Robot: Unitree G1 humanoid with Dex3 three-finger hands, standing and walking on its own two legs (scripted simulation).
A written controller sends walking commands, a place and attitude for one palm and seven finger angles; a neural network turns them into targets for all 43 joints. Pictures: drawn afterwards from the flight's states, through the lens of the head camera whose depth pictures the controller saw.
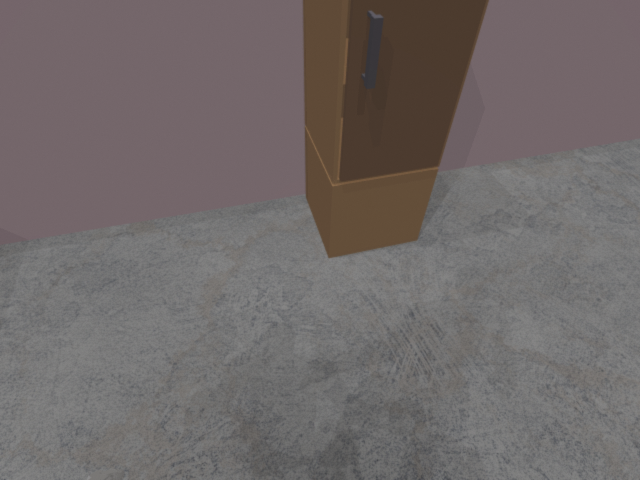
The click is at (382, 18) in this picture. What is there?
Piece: cupboard door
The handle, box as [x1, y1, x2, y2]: [361, 11, 383, 88]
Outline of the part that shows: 368,11 367,15 371,19 365,72 361,75 361,77 364,80 364,85 366,88 374,87 383,17 379,14 376,15 372,11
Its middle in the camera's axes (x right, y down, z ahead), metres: +0.12 -0.47 +0.97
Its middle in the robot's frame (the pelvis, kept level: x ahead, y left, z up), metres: +1.06 -0.07 +0.09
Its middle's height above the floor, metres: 0.86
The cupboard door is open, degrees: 0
